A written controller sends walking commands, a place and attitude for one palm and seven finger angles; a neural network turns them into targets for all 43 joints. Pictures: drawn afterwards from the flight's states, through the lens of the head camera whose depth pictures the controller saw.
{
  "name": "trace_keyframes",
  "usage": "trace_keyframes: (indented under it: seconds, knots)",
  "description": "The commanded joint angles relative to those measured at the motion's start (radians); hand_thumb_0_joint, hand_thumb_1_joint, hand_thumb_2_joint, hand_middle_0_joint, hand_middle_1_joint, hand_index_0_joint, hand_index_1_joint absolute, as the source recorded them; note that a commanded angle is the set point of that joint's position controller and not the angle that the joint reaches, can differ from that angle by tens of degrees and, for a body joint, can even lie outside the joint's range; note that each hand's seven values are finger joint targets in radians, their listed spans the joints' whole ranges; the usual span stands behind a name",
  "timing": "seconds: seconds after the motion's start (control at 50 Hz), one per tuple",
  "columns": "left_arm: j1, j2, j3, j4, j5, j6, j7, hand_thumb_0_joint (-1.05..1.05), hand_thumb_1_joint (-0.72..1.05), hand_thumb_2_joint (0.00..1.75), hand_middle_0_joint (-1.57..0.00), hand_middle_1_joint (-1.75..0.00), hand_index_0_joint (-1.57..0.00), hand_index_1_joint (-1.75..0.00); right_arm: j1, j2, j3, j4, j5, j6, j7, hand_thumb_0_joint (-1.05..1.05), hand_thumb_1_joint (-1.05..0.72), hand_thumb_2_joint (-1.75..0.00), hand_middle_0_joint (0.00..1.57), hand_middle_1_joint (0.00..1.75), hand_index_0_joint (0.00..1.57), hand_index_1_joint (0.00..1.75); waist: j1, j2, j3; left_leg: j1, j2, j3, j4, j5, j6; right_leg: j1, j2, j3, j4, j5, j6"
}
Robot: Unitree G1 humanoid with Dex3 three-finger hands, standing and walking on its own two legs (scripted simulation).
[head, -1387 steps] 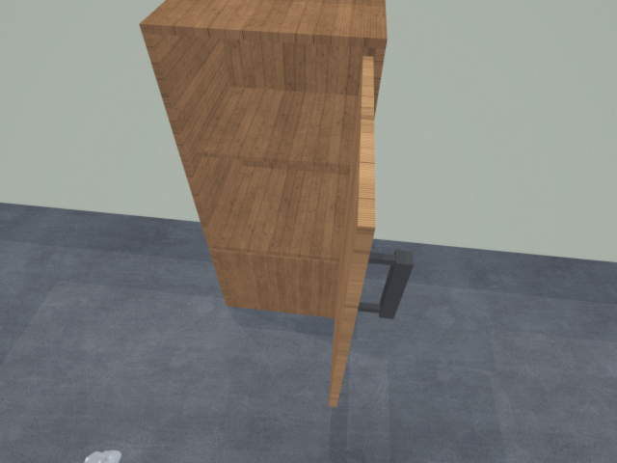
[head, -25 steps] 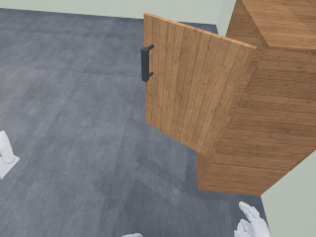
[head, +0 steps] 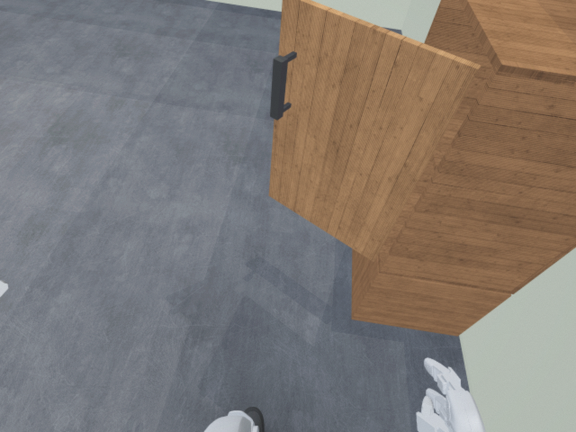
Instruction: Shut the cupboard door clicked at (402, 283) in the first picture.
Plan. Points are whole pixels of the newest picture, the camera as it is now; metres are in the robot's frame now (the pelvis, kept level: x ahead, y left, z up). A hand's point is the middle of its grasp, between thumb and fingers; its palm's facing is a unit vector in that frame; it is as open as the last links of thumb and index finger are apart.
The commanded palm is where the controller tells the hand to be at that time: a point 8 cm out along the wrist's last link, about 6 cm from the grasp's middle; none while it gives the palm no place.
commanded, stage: step back with the hand held close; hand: left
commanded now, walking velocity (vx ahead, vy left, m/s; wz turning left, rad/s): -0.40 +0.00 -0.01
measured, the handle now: (284, 86) +0.79 +0.10 +0.04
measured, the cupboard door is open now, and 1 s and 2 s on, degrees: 61 61 61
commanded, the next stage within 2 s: stop stepping back and stand still in 0.10 s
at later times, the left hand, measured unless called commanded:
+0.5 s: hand out of the picture +0.11 +0.30 +0.17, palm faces +0.43 -0.82 -0.37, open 7.4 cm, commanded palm +0.05 +0.32 +0.20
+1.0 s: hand out of the picture +0.11 +0.31 +0.18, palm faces +0.41 -0.82 -0.39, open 7.4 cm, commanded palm +0.05 +0.34 +0.20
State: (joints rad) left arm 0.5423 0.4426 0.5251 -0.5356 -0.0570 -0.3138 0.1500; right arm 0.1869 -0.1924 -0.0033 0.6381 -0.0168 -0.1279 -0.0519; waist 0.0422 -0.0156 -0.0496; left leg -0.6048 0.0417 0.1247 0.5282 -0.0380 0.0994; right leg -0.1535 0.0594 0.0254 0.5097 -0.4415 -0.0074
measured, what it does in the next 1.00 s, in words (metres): walks backwards: left foot, then right foot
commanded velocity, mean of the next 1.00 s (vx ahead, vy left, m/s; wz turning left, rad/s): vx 0.03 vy -0.03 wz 0.00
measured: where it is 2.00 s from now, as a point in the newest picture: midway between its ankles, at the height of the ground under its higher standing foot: outside the picture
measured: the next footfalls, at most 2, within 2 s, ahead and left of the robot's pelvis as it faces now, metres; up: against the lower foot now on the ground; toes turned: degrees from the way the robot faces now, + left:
left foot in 0.36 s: -0.01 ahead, +0.14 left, +0.00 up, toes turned +0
right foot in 0.62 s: -0.14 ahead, -0.06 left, +0.00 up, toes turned -4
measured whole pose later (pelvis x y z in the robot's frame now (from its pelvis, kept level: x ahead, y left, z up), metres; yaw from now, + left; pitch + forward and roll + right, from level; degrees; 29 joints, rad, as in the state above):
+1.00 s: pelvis -0.11 +0.06 +0.01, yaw -4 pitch -1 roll +0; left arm 0.49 0.40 0.42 -0.45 -0.03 -0.17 0.17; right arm 0.25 -0.20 0.01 0.66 -0.01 -0.09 -0.09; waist -0.02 -0.04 -0.03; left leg -0.35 0.00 0.08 0.57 -0.22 0.04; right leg -0.18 0.00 0.00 0.59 -0.39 -0.01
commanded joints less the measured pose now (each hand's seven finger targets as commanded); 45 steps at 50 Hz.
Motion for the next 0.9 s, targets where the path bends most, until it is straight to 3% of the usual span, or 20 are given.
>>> trace_keyframes:
  seconds: [0.0,0.04,0.1,0.14,0.16,0.18,0.2,0.22,0.28,0.34,0.38,0.44,0.52,0.58,0.62,0.66,0.7,0.74,0.8,0.88]
  knots:
    - [-0.183,0.171,0.012,-0.243,-0.001,-0.071,0.006,0.00,0.90,0.90,-0.20,-0.30,-0.20,-0.30,-0.048,-0.150,-0.067,-0.093,0.002,-0.052,-0.017,0.00,-0.90,-0.90,0.20,0.30,0.20,0.30,-0.043,0.140,-0.301,0.662,0.163,-0.164,-0.109,0.280,-0.113,-0.202,-0.041,0.033,-0.136,0.282,0.003]
    - [-0.169,0.201,0.029,-0.273,-0.004,-0.054,0.000,0.00,0.90,0.90,-0.20,-0.30,-0.20,-0.30,-0.068,-0.146,-0.085,-0.113,0.024,-0.051,-0.015,0.00,-0.90,-0.90,0.20,0.30,0.20,0.30,-0.051,0.075,-0.385,0.773,0.147,-0.134,-0.086,0.298,-0.084,-0.219,-0.013,-0.014,-0.052,0.338,0.049]
    - [-0.017,0.230,0.108,-0.233,-0.043,-0.021,-0.016,0.00,0.90,0.90,-0.20,-0.30,-0.20,-0.30,-0.140,-0.127,-0.064,-0.191,0.021,-0.013,-0.009,0.00,-0.90,-0.90,0.20,0.30,0.20,0.30,-0.035,0.173,-0.259,0.482,0.160,-0.155,-0.228,-0.210,-0.092,-0.161,-0.003,-0.028,-0.062,0.019,0.008]
    - [0.056,0.280,0.158,-0.193,-0.051,-0.009,-0.014,0.00,0.90,0.90,-0.20,-0.30,-0.20,-0.30,-0.133,-0.116,-0.057,-0.198,0.020,0.022,-0.013,0.00,-0.90,-0.90,0.20,0.30,0.20,0.30,-0.046,0.050,-0.147,0.407,0.074,-0.100,-0.030,-0.354,-0.157,-0.316,-0.126,0.092,-0.212,-0.164,-0.080]
    - [0.058,0.264,0.125,-0.197,-0.048,-0.005,-0.012,0.00,0.90,0.90,-0.20,-0.30,-0.20,-0.30,-0.124,-0.102,-0.052,-0.191,0.021,0.029,-0.019,0.00,-0.90,-0.90,0.20,0.30,0.20,0.30,-0.053,-0.052,-0.088,0.482,0.011,-0.082,0.211,-0.316,-0.175,-0.535,-0.269,0.240,-0.327,-0.246,-0.143]
    - [0.044,0.263,0.108,-0.177,-0.030,0.011,-0.002,0.00,0.90,0.90,-0.20,-0.30,-0.20,-0.30,-0.117,-0.100,-0.047,-0.176,0.010,0.035,-0.022,0.00,-0.90,-0.90,0.20,0.30,0.20,0.30,-0.050,-0.124,-0.003,0.430,-0.034,-0.111,0.399,-0.336,-0.176,-0.637,-0.384,0.345,-0.384,-0.206,-0.198]
    - [0.035,0.233,0.087,-0.138,-0.016,0.031,0.007,0.00,0.90,0.90,-0.20,-0.30,-0.20,-0.30,-0.092,-0.098,-0.045,-0.158,0.004,0.049,-0.023,0.00,-0.90,-0.90,0.20,0.30,0.20,0.30,-0.053,-0.126,0.062,0.292,-0.028,-0.156,0.513,-0.355,-0.157,-0.589,-0.408,0.349,-0.349,-0.072,-0.223]
    - [-0.021,0.204,0.053,-0.108,-0.005,0.046,0.017,0.00,0.90,0.90,-0.20,-0.30,-0.20,-0.30,-0.083,-0.096,-0.025,-0.159,0.007,0.057,-0.024,0.00,-0.90,-0.90,0.20,0.30,0.20,0.30,-0.061,-0.096,0.112,0.179,-0.001,-0.189,0.487,-0.374,-0.135,-0.481,-0.372,0.297,-0.297,0.074,-0.190]
    - [-0.174,0.163,-0.024,-0.026,0.018,0.067,0.037,0.00,0.90,0.90,-0.20,-0.30,-0.20,-0.30,-0.039,-0.137,-0.017,-0.142,0.015,0.042,-0.051,0.00,-0.90,-0.90,0.20,0.30,0.20,0.30,-0.080,0.017,0.113,0.275,-0.006,-0.159,0.038,-0.228,-0.108,-0.315,-0.201,0.101,-0.134,0.226,-0.066]
    - [-0.207,0.182,-0.040,-0.079,0.019,0.053,0.033,0.00,0.90,0.90,-0.20,-0.30,-0.20,-0.30,-0.058,-0.176,-0.044,-0.171,0.048,-0.006,-0.069,0.00,-0.90,-0.90,0.20,0.30,0.20,0.30,-0.042,0.047,0.019,0.348,0.079,-0.235,-0.131,-0.106,-0.072,-0.173,-0.070,0.060,-0.091,0.243,0.003]
    - [-0.136,0.154,-0.033,-0.153,0.004,0.049,0.021,0.00,0.90,0.90,-0.20,-0.30,-0.20,-0.30,-0.036,-0.150,-0.027,-0.169,0.035,-0.022,-0.059,0.00,-0.90,-0.90,0.20,0.30,0.20,0.30,-0.055,0.223,-0.058,0.322,0.133,-0.394,-0.338,-0.354,-0.079,-0.105,-0.007,-0.026,0.034,0.094,0.027]
    - [-0.131,0.185,0.010,-0.297,0.015,0.035,0.026,0.00,0.90,0.90,-0.20,-0.30,-0.20,-0.30,-0.045,-0.144,-0.029,-0.162,0.018,-0.053,-0.044,0.00,-0.90,-0.90,0.20,0.30,0.20,0.30,-0.050,0.223,-0.099,0.325,0.184,-0.457,-0.427,-0.623,-0.065,-0.089,0.005,-0.002,0.090,0.070,0.026]
    - [0.009,0.158,0.012,-0.248,0.016,0.070,0.029,0.00,0.90,0.90,-0.20,-0.30,-0.20,-0.30,-0.030,-0.133,-0.023,-0.163,0.006,-0.049,-0.029,0.00,-0.90,-0.90,0.20,0.30,0.20,0.30,-0.053,0.258,-0.099,0.258,0.118,-0.287,-0.385,-0.558,-0.107,0.036,0.020,-0.068,-0.045,0.080,-0.004]
    - [0.040,0.188,0.047,-0.176,0.001,0.096,0.031,0.00,0.90,0.90,-0.20,-0.30,-0.20,-0.30,-0.028,-0.128,-0.019,-0.162,-0.003,-0.012,-0.028,0.00,-0.90,-0.90,0.20,0.30,0.20,0.30,-0.061,0.183,-0.082,0.216,0.078,-0.226,-0.282,-0.481,-0.117,0.076,-0.024,-0.043,-0.141,0.064,-0.040]
    - [0.012,0.193,0.060,-0.129,-0.008,0.110,0.032,0.00,0.90,0.90,-0.20,-0.30,-0.20,-0.30,-0.023,-0.130,-0.027,-0.158,-0.007,0.016,-0.029,0.00,-0.90,-0.90,0.20,0.30,0.20,0.30,-0.064,0.088,-0.083,0.240,0.044,-0.180,-0.148,-0.444,-0.121,0.001,-0.091,0.046,-0.186,-0.033,-0.085]
    - [0.033,0.157,0.028,-0.094,-0.010,0.135,0.030,0.00,0.90,0.90,-0.20,-0.30,-0.20,-0.30,-0.023,-0.122,-0.038,-0.154,0.002,0.040,-0.026,0.00,-0.90,-0.90,0.20,0.30,0.20,0.30,-0.060,-0.100,-0.031,0.234,0.002,-0.130,0.118,-0.354,-0.117,-0.142,-0.233,0.263,-0.293,-0.260,-0.170]
    - [-0.034,0.145,-0.008,-0.093,0.001,0.133,0.043,0.00,0.90,0.90,-0.20,-0.30,-0.20,-0.30,-0.036,-0.124,-0.028,-0.149,0.013,0.054,-0.019,0.00,-0.90,-0.90,0.20,0.30,0.20,0.30,-0.059,-0.145,0.069,0.071,-0.002,-0.127,0.301,-0.295,-0.110,-0.126,-0.336,0.368,-0.336,-0.183,-0.227]
    - [-0.180,0.165,-0.020,-0.104,0.017,0.108,0.051,0.00,0.90,0.90,-0.20,-0.30,-0.20,-0.30,-0.054,-0.136,-0.025,-0.137,0.019,0.038,-0.022,0.00,-0.90,-0.90,0.20,0.30,0.20,0.30,-0.060,-0.085,0.101,0.070,0.025,-0.146,0.275,-0.348,-0.105,-0.121,-0.336,0.306,-0.279,-0.039,-0.214]
    - [-0.232,0.146,-0.061,-0.084,0.034,0.099,0.053,0.00,0.90,0.90,-0.20,-0.30,-0.20,-0.30,-0.048,-0.130,-0.018,-0.122,0.015,0.021,-0.038,0.00,-0.90,-0.90,0.20,0.30,0.20,0.30,-0.066,0.015,0.101,0.341,0.000,-0.079,0.039,-0.249,-0.084,-0.236,-0.218,0.121,-0.173,-0.001,-0.124]
    - [-0.158,0.163,-0.007,-0.156,0.017,0.071,0.036,0.00,0.90,0.90,-0.20,-0.30,-0.20,-0.30,-0.050,-0.139,-0.019,-0.145,0.020,-0.004,-0.047,0.00,-0.90,-0.90,0.20,0.30,0.20,0.30,-0.060,0.248,0.056,0.354,0.171,-0.414,-0.270,-0.432,-0.021,-0.200,-0.035,-0.035,0.084,0.048,-0.002]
